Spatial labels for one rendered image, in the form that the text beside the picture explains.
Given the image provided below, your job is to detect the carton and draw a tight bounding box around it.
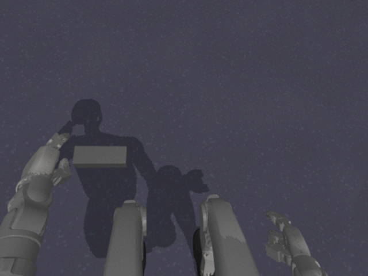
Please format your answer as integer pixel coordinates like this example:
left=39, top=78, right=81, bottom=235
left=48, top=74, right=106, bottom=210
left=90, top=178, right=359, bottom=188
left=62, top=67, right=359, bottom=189
left=72, top=146, right=128, bottom=168

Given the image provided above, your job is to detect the right robot arm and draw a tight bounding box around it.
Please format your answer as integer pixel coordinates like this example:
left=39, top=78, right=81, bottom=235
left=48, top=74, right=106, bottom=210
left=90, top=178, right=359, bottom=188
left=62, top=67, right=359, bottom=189
left=291, top=255, right=328, bottom=276

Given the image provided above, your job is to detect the left robot arm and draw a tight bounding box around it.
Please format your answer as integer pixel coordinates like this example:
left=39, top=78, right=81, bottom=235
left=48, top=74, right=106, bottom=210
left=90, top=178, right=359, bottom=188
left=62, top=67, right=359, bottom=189
left=0, top=175, right=53, bottom=276

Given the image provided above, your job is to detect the left robot hand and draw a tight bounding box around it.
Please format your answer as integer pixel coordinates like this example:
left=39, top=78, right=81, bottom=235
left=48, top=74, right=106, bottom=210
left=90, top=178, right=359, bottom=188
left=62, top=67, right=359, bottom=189
left=21, top=133, right=73, bottom=186

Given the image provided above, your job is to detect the right robot foot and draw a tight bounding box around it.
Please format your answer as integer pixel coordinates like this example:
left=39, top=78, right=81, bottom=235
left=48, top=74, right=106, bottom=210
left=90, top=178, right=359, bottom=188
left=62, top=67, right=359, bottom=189
left=193, top=228, right=215, bottom=276

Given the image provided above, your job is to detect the right robot hand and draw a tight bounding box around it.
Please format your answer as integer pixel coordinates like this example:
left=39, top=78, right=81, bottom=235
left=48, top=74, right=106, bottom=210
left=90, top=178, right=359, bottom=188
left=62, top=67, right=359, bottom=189
left=265, top=210, right=311, bottom=267

